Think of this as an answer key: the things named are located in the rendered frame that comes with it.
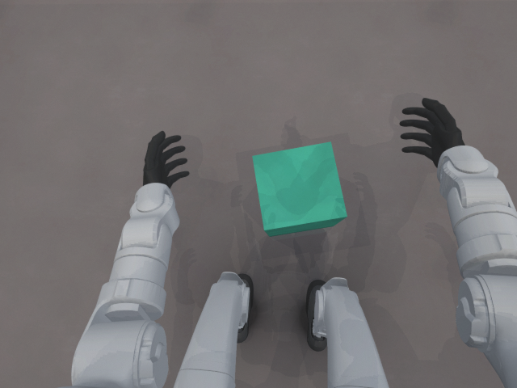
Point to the robot right forearm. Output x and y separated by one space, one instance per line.
483 216

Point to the carton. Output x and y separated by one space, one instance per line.
299 189

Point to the robot right thigh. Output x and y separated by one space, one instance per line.
353 360

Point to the robot left thigh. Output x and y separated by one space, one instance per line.
210 359

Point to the robot thigh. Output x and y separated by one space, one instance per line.
353 360
210 359

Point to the robot left forearm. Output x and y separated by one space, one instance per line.
135 290

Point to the robot left upper arm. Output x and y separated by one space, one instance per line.
124 354

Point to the robot left hand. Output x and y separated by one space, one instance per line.
155 169

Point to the robot right hand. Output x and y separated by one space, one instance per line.
443 133

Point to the robot right upper arm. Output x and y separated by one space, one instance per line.
486 319

